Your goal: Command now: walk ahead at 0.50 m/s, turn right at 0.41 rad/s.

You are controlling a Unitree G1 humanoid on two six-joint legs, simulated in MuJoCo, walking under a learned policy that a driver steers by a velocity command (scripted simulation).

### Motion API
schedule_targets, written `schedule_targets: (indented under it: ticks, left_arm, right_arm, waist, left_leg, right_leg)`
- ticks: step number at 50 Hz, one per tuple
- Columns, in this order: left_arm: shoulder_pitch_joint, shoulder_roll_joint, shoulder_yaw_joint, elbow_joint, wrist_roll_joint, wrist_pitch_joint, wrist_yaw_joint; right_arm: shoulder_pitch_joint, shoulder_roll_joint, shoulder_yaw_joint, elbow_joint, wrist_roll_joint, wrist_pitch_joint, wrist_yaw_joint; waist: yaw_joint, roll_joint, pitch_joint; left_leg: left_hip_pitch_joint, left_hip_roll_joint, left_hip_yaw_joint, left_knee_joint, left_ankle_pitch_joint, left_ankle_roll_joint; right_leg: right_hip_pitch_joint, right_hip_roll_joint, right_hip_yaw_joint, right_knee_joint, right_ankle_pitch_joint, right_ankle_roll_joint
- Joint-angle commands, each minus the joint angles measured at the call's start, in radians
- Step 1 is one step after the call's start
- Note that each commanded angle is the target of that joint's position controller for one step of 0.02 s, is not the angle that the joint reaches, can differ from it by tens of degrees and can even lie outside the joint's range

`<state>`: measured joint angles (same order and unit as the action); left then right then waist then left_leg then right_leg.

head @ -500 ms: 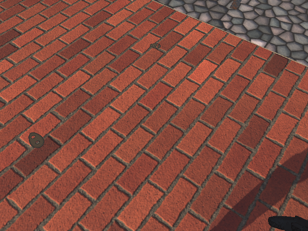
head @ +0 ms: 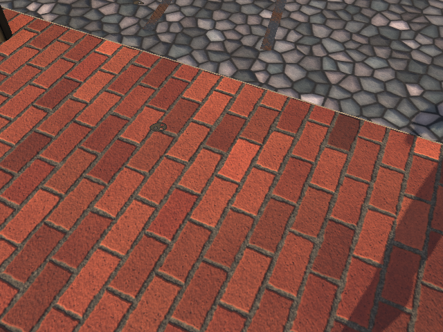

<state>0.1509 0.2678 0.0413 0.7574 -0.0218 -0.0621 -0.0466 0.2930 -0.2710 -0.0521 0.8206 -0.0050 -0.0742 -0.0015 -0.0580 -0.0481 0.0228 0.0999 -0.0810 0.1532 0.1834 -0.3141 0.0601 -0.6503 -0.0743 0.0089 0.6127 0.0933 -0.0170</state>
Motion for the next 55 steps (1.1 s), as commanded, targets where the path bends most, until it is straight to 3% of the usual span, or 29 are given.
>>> schedule_targets:
  ticks: [1,3,4,5,6,7,8,9,10,11,12,15,19,23,25,27,28,29,30,31,32,33,36,44,49,51,53,54,55]
  left_arm:
    - [-0.136,0.067,0.012,-0.131,0.001,-0.019,-0.025]
    - [-0.062,0.103,0.031,-0.135,0.003,-0.009,-0.028]
    - [0.04,0.143,0.051,-0.119,0.002,-0.004,-0.023]
    - [0.196,0.196,0.079,-0.09,0.002,-0.002,-0.01]
    - [0.31,0.304,0.111,-0.077,0.008,0.006,0.011]
    - [0.286,0.293,0.1,-0.092,-0.001,-0.002,0.01]
    - [0.283,0.218,0.08,-0.094,0.004,-0.005,0.013]
    - [0.23,0.185,0.07,-0.1,0.005,-0.008,0.017]
    - [0.165,0.167,0.063,-0.111,0.002,-0.008,0.017]
    - [0.115,0.139,0.053,-0.126,0.007,-0.008,0.019]
    - [0.089,0.135,0.05,-0.142,0.018,-0.007,0.022]
    - [0.078,0.168,0.06,-0.143,0.013,-0.01,0.037]
    - [0.129,0.197,0.07,-0.123,0.001,0.003,0.057]
    - [0.191,0.192,0.071,-0.1,-0.007,0.018,0.061]
    - [0.184,0.187,0.072,-0.102,-0.004,0.022,0.064]
    - [0.165,0.15,0.061,-0.111,0.002,0.024,0.062]
    - [0.17,0.087,0.038,-0.125,0.012,0.02,0.057]
    - [0.3,0.016,0.015,-0.157,-0.006,0.01,0.056]
    - [0.312,0.105,0.026,-0.146,-0.022,0.007,0.059]
    - [0.222,0.176,0.046,-0.144,-0.019,0.013,0.06]
    - [0.156,0.181,0.051,-0.155,-0.005,0.019,0.062]
    - [0.12,0.17,0.052,-0.167,0.005,0.02,0.06]
    - [0.128,0.117,0.049,-0.176,-0.009,0.034,0.046]
    - [-0.032,0.053,0.025,-0.218,0.002,0.03,0.023]
    - [-0.16,0.048,0.017,-0.261,-0.002,0.015,-0.002]
    - [-0.144,0.075,0.029,-0.266,0.005,0.013,-0.006]
    - [0.07,0.137,0.067,-0.207,0.015,0.013,0.003]
    - [0.235,0.195,0.091,-0.163,0.021,0.019,0.02]
    - [0.302,0.307,0.107,-0.151,0.033,0.019,0.033]
  right_arm:
    - [0.025,-0.178,-0.046,-0.027,0.007,0.02,-0.016]
    - [0.008,-0.206,-0.053,-0.036,0.008,0.037,-0.031]
    - [-0.002,-0.216,-0.054,-0.041,0.006,0.045,-0.038]
    - [-0.028,-0.215,-0.05,-0.051,0.011,0.045,-0.044]
    - [0.047,-0.13,-0.022,-0.09,-0.01,0.024,-0.036]
    - [0.076,-0.07,0.008,-0.106,-0.017,-0.016,-0.011]
    - [-0.038,-0.155,-0.014,-0.126,0.024,-0.049,0.011]
    - [-0.099,-0.162,-0.011,-0.154,0.044,-0.066,0.019]
    - [-0.116,-0.149,-0.01,-0.155,0.027,-0.072,0.016]
    - [-0.108,-0.158,-0.019,-0.148,0.006,-0.065,0.01]
    - [-0.086,-0.156,-0.022,-0.148,-0.002,-0.053,0.01]
    - [-0.072,-0.118,-0.012,-0.153,-0.012,-0.024,0.001]
    - [-0.229,-0.075,0.009,-0.19,-0.01,-0.025,0.002]
    - [-0.293,-0.115,-0.006,-0.212,0.013,-0.039,0.016]
    - [-0.265,-0.144,-0.022,-0.209,0.016,-0.048,0.02]
    - [-0.138,-0.172,-0.043,-0.178,0.012,-0.058,0.015]
    - [-0.012,-0.219,-0.059,-0.168,-0.007,-0.063,0.006]
    - [0.087,-0.312,-0.081,-0.141,-0.025,-0.05,0.005]
    - [0.098,-0.252,-0.072,-0.133,0.0,-0.044,0.013]
    - [0.051,-0.18,-0.053,-0.149,0.005,-0.039,0.009]
    - [0.005,-0.152,-0.042,-0.153,-0.001,-0.032,0.007]
    - [-0.028,-0.128,-0.034,-0.147,-0.006,-0.027,0.005]
    - [-0.049,-0.104,-0.028,-0.127,-0.005,-0.034,0.0]
    - [-0.018,-0.169,-0.046,-0.058,0.003,-0.028,-0.002]
    - [0.059,-0.206,-0.052,0.002,0.031,-0.006,0.006]
    - [0.059,-0.23,-0.057,0.017,0.04,0.005,0.004]
    - [0.053,-0.231,-0.049,0.035,0.049,0.017,-0.001]
    - [0.052,-0.192,-0.03,0.026,0.035,0.012,-0.002]
    - [0.144,-0.063,0.016,-0.016,0.011,-0.005,0.011]
  waist:
    - [-0.013,0.091,0.05]
    - [0.043,0.141,-0.026]
    - [0.101,0.15,-0.088]
    - [0.195,0.117,-0.165]
    - [0.186,-0.076,-0.296]
    - [0.136,-0.159,-0.415]
    - [0.192,-0.064,-0.355]
    - [0.171,-0.003,-0.218]
    - [0.12,0.081,-0.121]
    - [0.084,0.078,-0.071]
    - [0.055,0.049,-0.057]
    - [0.032,0.021,-0.037]
    - [0.099,-0.019,-0.026]
    - [0.123,-0.048,-0.043]
    - [0.096,-0.072,-0.046]
    - [0.023,-0.079,-0.084]
    - [-0.033,0.003,-0.196]
    - [0.011,0.309,-0.327]
    - [-0.001,0.333,-0.304]
    - [-0.028,0.221,-0.179]
    - [-0.023,0.154,-0.106]
    - [-0.009,0.139,-0.052]
    - [0.027,0.185,-0.016]
    - [-0.006,0.11,0.02]
    - [-0.031,0.106,0.073]
    - [0.006,0.13,0.048]
    - [0.145,0.134,-0.088]
    - [0.22,0.102,-0.198]
    - [0.164,-0.156,-0.355]
  left_leg:
    - [0.065,0.335,-0.028,0.075,0.807,0.08]
    - [0.088,0.336,-0.006,0.235,1.147,0.061]
    - [0.056,0.326,0.004,0.385,1.218,0.047]
    - [-0.077,0.289,0.024,0.612,1.115,0.016]
    - [-0.465,0.179,0.022,0.992,0.571,-0.042]
    - [-0.766,-0.016,-0.171,1.239,-0.265,-0.074]
    - [-0.88,0.056,-0.293,1.273,-0.22,-0.048]
    - [-0.905,0.105,-0.279,1.194,-0.132,-0.03]
    - [-0.869,0.142,-0.261,1.083,-0.083,-0.032]
    - [-0.807,0.169,-0.253,1.004,-0.049,-0.045]
    - [-0.747,0.178,-0.252,0.977,-0.029,-0.062]
    - [-0.691,0.177,-0.21,0.822,0.028,-0.122]
    - [-0.596,0.118,-0.186,0.493,0.324,-0.148]
    - [-0.547,0.086,-0.228,0.346,0.365,-0.133]
    - [-0.513,0.09,-0.244,0.322,0.291,-0.103]
    - [-0.337,0.099,-0.226,0.272,0.249,-0.053]
    - [-0.124,0.236,-0.35,0.274,0.181,0.008]
    - [0.202,0.469,-0.791,0.187,-0.036,0.17]
    - [0.207,0.518,-0.994,0.116,-0.301,0.198]
    - [0.103,0.471,-0.848,0.099,-0.317,0.152]
    - [-0.006,0.426,-0.693,0.101,-0.179,0.118]
    - [-0.098,0.383,-0.583,0.084,-0.049,0.109]
    - [-0.207,0.331,-0.395,0.019,0.121,0.106]
    - [-0.17,0.325,-0.135,-0.029,0.355,0.112]
    - [-0.08,0.363,-0.094,-0.016,0.42,0.103]
    - [-0.027,0.377,-0.076,0.064,0.663,0.089]
    - [-0.08,0.331,-0.034,0.33,0.928,0.053]
    - [-0.285,0.289,-0.032,0.567,0.73,0.018]
    - [-0.692,0.118,-0.051,0.977,-0.014,-0.052]
  right_leg:
    - [-0.064,0.037,-0.057,-0.036,-0.115,-0.04]
    - [0.061,0.102,-0.116,-0.013,-0.229,-0.081]
    - [0.199,0.134,-0.123,-0.017,-0.253,-0.109]
    - [0.455,0.141,-0.08,-0.098,-0.18,-0.154]
    - [0.864,-0.097,0.307,-0.08,-0.177,-0.295]
    - [1.078,-0.271,0.81,-0.23,-0.276,-0.447]
    - [1.056,-0.239,0.72,-0.281,-0.339,-0.387]
    - [0.913,-0.205,0.577,-0.299,-0.316,-0.34]
    - [0.75,-0.161,0.479,-0.319,-0.225,-0.309]
    - [0.634,-0.127,0.409,-0.342,-0.127,-0.295]
    - [0.551,-0.107,0.385,-0.366,-0.075,-0.297]
    - [0.404,-0.066,0.288,-0.395,0.036,-0.297]
    - [0.329,0.014,0.206,-0.368,-0.076,-0.222]
    - [0.415,-0.025,0.315,-0.292,-0.214,-0.186]
    - [0.462,-0.054,0.383,-0.231,-0.243,-0.167]
    - [0.44,-0.014,0.382,-0.112,-0.225,-0.125]
    - [0.359,0.046,0.31,0.126,-0.296,-0.087]
    - [0.032,0.19,0.162,0.47,-0.647,-0.017]
    - [-0.132,0.12,0.166,0.646,-0.681,-0.001]
    - [-0.17,0.08,0.165,0.704,-0.587,0.005]
    - [-0.15,0.047,0.13,0.698,-0.514,0.01]
    - [-0.127,0.021,0.127,0.654,-0.46,0.013]
    - [-0.047,-0.024,0.1,0.574,-0.401,0.018]
    - [-0.047,-0.024,0.048,0.21,-0.124,0.025]
    - [0.008,0.016,-0.013,0.011,-0.156,-0.022]
    - [0.083,0.053,-0.045,-0.036,-0.24,-0.058]
    - [0.427,0.113,-0.089,-0.129,-0.188,-0.112]
    - [0.738,0.024,0.014,-0.086,-0.142,-0.15]
    - [1.093,-0.288,0.51,-0.129,-0.27,-0.309]
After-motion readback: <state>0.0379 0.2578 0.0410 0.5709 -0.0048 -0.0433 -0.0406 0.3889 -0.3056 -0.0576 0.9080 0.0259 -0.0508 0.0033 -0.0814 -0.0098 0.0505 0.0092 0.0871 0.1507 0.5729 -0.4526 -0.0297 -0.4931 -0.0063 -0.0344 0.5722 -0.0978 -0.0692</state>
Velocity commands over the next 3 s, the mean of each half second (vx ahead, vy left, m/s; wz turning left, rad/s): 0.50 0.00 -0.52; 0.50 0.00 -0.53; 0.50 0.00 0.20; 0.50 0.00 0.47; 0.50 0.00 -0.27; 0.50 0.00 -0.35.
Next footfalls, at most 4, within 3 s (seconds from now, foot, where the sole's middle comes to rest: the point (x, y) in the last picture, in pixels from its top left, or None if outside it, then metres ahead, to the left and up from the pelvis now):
0.10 right None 0.24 -0.11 -0.77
0.56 left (198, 312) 0.54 0.06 -0.77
1.08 right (315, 271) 0.65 -0.32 -0.77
1.60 left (272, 179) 1.03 -0.23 -0.77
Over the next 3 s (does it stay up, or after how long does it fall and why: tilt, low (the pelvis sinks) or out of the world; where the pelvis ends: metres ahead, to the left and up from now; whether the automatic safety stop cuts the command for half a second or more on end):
stays up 1.57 -0.51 0.01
